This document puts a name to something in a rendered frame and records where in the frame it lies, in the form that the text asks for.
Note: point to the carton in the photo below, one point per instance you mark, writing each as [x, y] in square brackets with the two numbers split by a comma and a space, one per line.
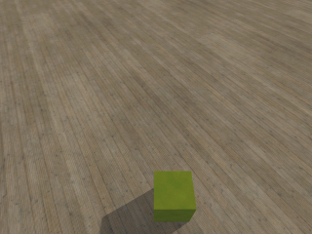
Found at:
[173, 196]

